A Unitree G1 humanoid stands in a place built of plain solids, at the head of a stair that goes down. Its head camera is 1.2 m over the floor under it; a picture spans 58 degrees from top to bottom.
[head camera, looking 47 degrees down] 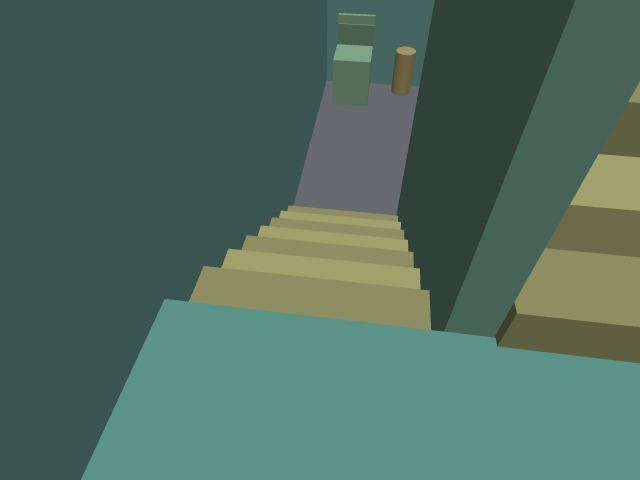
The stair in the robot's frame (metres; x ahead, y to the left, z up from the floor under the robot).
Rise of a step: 0.18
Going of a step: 0.27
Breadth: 0.92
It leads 8 degrees to the right of straight ahead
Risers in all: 8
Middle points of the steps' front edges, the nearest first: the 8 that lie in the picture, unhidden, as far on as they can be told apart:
0.78 0.07 0.00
1.08 0.03 -0.18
1.34 -0.01 -0.37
1.61 -0.05 -0.55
1.87 -0.08 -0.73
2.13 -0.12 -0.92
2.39 -0.16 -1.10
2.66 -0.19 -1.28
